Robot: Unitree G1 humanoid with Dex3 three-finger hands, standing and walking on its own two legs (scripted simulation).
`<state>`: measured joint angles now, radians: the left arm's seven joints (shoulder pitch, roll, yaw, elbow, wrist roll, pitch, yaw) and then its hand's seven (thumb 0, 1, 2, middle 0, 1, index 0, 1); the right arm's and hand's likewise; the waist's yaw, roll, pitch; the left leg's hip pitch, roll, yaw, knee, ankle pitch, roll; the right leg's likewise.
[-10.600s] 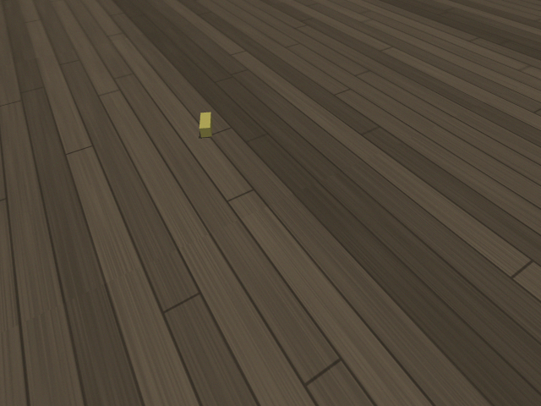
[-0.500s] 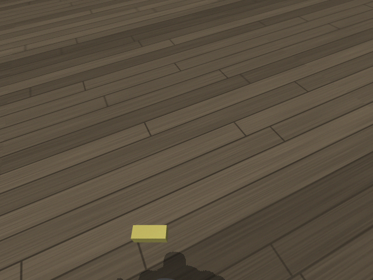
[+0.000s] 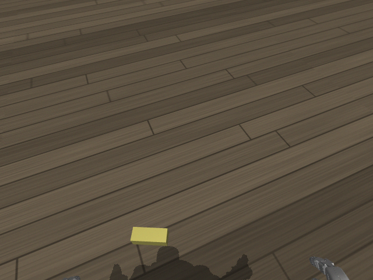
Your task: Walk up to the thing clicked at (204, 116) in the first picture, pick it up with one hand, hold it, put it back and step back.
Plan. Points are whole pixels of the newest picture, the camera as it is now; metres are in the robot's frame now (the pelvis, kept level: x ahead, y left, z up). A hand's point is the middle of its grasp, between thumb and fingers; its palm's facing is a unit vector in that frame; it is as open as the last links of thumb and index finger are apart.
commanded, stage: walk up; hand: left
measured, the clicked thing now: (150, 236) +0.41 +0.26 -0.73
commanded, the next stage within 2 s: none
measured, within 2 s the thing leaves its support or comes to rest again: neither
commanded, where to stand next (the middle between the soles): +0.02 +0.03 m, yaw -1 degrees
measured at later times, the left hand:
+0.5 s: hand out of the picture +0.08 +0.27 -0.14, palm faces -0.04 -0.93 -0.35, open 7.4 cm
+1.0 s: hand out of the picture +0.05 +0.30 -0.14, palm faces -0.01 -0.90 -0.44, open 7.4 cm
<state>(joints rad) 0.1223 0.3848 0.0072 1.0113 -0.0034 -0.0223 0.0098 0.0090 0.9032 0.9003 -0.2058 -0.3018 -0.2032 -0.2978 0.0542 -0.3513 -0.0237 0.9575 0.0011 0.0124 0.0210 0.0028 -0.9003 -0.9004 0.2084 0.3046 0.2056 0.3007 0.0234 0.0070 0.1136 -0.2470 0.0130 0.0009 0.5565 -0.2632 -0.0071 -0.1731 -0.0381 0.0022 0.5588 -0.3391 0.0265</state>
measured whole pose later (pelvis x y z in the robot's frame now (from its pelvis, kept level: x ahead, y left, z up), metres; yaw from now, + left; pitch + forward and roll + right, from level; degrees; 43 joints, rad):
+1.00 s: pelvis -0.04 +0.03 +0.00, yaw -2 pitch -3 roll +0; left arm 0.11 0.37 0.04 1.03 0.01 -0.01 0.05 0.01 0.90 0.90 -0.21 -0.30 -0.21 -0.30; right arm 0.07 -0.42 -0.08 0.98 -0.03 0.09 0.06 0.00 -0.90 -0.90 0.21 0.30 0.20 0.30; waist 0.01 0.04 0.16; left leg -0.35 -0.02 -0.03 0.80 -0.39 0.01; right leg -0.21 -0.05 0.04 0.50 -0.24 0.04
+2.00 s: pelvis -0.07 +0.06 -0.03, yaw +0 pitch -4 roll +0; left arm 0.12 0.44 0.08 0.87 0.02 0.04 0.04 0.01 0.90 0.90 -0.21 -0.30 -0.20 -0.30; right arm 0.22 -0.39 -0.06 0.87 -0.03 -0.01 0.01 0.00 -0.90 -0.90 0.21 0.30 0.21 0.30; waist 0.01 -0.01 0.16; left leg -0.37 -0.01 0.00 0.86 -0.43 0.01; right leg -0.50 -0.03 0.15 1.00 -0.52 -0.03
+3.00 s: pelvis -0.06 +0.03 -0.02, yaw +1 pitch -4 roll +1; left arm 0.20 0.42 0.05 0.93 -0.01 -0.02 0.02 0.01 0.90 0.90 -0.20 -0.30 -0.20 -0.30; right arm 0.20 -0.36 -0.04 0.92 -0.02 -0.02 0.01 0.00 -0.90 -0.90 0.21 0.30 0.21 0.30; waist 0.02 -0.04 0.12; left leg -0.32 0.01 -0.03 0.71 -0.32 -0.03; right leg -0.35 -0.04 0.02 0.79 -0.47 -0.03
